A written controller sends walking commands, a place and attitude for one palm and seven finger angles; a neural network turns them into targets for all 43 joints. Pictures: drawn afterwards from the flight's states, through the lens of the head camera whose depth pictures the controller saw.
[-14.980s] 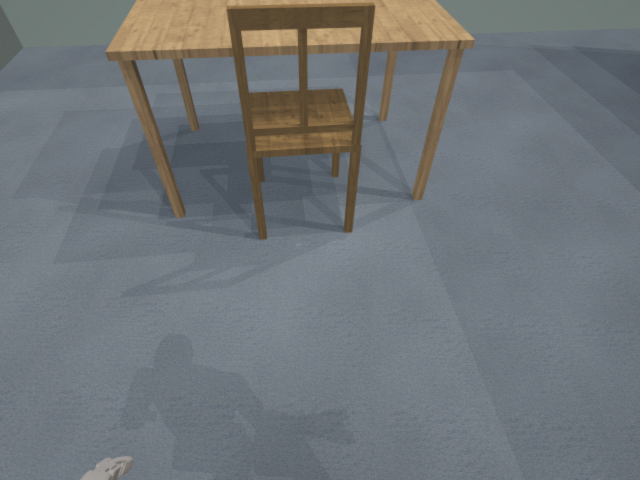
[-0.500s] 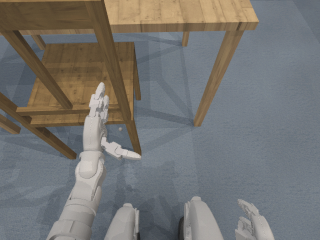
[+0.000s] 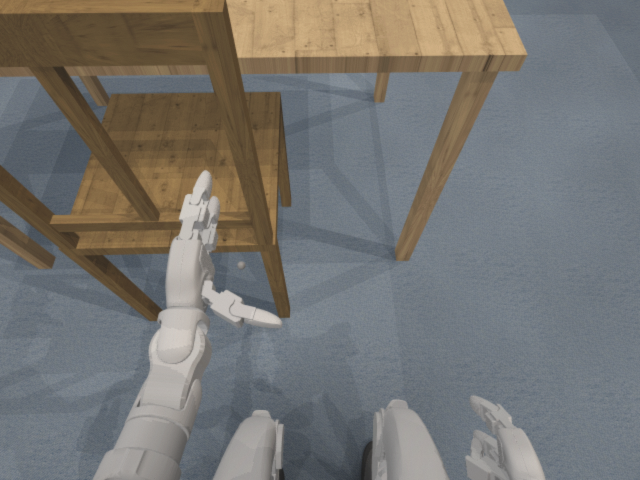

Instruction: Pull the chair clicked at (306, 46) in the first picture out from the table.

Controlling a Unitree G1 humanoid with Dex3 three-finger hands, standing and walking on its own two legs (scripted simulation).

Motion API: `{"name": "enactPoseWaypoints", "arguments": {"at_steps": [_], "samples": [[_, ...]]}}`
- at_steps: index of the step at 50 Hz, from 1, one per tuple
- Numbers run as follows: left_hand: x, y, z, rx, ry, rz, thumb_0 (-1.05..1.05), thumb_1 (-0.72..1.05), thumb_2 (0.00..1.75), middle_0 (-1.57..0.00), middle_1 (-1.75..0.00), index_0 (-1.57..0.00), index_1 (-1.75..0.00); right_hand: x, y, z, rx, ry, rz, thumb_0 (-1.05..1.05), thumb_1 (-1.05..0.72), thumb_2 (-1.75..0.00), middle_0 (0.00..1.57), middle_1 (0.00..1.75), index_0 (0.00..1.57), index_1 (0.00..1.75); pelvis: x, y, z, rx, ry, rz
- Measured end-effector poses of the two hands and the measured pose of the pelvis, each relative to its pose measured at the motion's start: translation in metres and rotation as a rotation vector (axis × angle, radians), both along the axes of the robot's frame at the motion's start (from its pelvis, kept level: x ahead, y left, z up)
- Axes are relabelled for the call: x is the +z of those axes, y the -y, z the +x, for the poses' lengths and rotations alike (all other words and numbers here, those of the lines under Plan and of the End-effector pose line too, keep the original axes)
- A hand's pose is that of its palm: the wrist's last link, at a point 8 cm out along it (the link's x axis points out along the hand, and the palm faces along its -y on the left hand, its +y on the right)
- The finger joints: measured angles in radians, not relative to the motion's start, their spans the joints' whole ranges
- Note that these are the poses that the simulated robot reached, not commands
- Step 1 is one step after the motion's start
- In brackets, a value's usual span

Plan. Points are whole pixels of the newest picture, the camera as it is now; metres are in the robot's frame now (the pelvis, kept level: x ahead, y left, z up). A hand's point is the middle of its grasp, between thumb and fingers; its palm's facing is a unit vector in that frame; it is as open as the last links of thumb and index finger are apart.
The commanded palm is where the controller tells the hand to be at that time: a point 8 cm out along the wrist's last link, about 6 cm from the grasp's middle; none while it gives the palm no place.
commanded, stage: aim the fingers beside a spindle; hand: left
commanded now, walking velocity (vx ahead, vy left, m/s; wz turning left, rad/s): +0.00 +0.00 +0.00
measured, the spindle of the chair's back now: (110, 158) +0.52 +0.30 +0.04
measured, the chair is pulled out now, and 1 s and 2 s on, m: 0.00 0.00 0.00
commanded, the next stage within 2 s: push the fingers through the gap in 0.50 s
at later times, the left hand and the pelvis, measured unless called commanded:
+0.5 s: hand (244, 268) +0.36 +0.10 +0.03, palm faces -0.01 -1.00 -0.02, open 16.9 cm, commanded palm +0.33 +0.15 +0.03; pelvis +0.00 +0.00 +0.00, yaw +0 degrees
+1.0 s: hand (258, 236) +0.41 +0.09 +0.02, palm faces +0.00 -1.00 -0.02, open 16.9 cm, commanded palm +0.38 +0.15 +0.02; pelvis +0.00 +0.00 +0.00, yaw +0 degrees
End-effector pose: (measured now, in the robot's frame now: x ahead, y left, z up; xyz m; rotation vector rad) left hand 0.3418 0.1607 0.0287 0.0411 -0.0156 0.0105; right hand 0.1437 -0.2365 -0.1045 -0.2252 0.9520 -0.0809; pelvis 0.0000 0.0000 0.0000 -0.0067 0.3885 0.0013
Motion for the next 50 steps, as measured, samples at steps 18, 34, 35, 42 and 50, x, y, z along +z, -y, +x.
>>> {"name": "enactPoseWaypoints", "arguments": {"at_steps": [18,34,35,42,50], "samples": [[-0.007,0.007,0.003,-0.010,-0.020,-0.003,-0.01,-0.50,0.30,-0.06,-0.08,-0.07,-0.08,-0.001,0.003,-0.008,-0.010,-0.006,-0.012,0.01,-0.91,-0.90,0.20,0.30,0.20,0.30,-0.003,0.001,-0.004,-0.001,-0.003,0.001],[-0.010,0.014,0.002,-0.035,-0.032,-0.017,-0.01,-0.50,0.30,-0.06,-0.08,-0.07,-0.08,0.000,0.006,-0.009,-0.012,-0.009,-0.022,0.01,-0.91,-0.90,0.20,0.30,0.20,0.30,-0.002,0.001,-0.002,0.002,-0.005,0.000],[-0.011,0.014,0.004,-0.030,-0.028,-0.016,-0.01,-0.50,0.30,-0.06,-0.08,-0.07,-0.08,-0.001,0.007,-0.009,-0.014,-0.008,-0.025,0.01,-0.91,-0.90,0.20,0.30,0.20,0.30,-0.002,0.001,-0.003,0.002,-0.007,-0.001],[-0.001,0.009,0.028,-0.013,0.029,0.000,-0.01,-0.50,0.30,-0.06,-0.08,-0.07,-0.08,-0.009,0.008,-0.012,-0.018,-0.032,-0.027,0.01,-0.91,-0.90,0.20,0.30,0.20,0.30,-0.006,0.001,-0.003,0.004,-0.023,-0.003],[-0.004,0.016,0.044,-0.013,-0.025,-0.018,-0.01,-0.50,0.30,-0.06,-0.08,-0.06,-0.09,-0.012,0.007,-0.028,-0.048,-0.089,-0.012,0.01,-0.91,-0.90,0.20,0.30,0.20,0.30,-0.002,0.000,0.000,-0.004,-0.037,0.001]]}}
